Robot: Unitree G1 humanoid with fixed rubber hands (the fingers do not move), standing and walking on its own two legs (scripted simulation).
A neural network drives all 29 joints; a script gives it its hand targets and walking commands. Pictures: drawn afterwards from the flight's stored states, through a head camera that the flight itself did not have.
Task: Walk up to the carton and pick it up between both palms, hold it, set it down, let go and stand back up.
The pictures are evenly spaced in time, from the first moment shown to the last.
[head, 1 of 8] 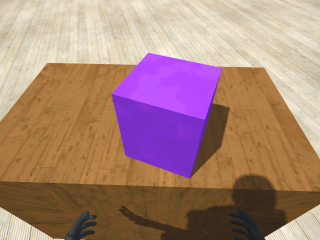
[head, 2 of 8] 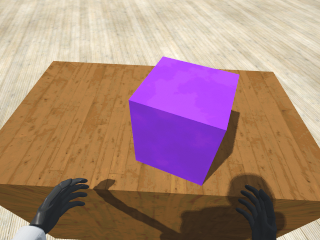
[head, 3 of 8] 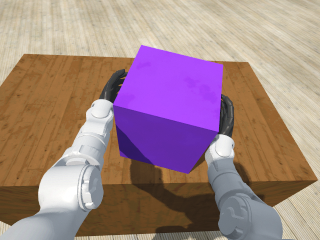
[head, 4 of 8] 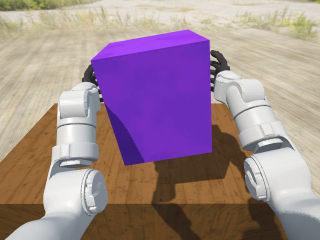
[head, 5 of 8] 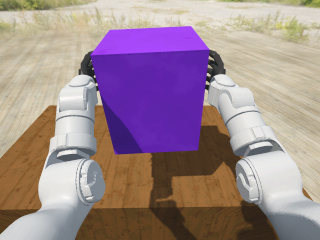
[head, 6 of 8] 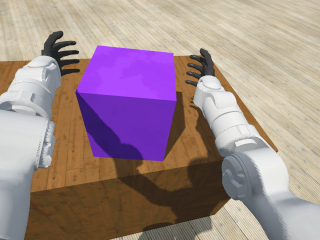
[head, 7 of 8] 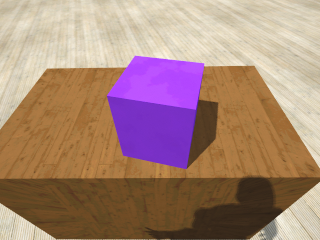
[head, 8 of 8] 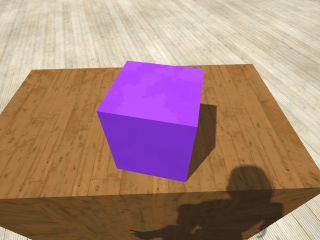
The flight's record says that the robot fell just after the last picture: no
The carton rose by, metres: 0.21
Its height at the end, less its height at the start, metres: +0.00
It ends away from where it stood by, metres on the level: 0.01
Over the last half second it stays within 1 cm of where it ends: yes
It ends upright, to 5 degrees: yes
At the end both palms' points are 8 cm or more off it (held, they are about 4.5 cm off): yes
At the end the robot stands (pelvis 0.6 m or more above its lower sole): yes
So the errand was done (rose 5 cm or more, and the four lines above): yes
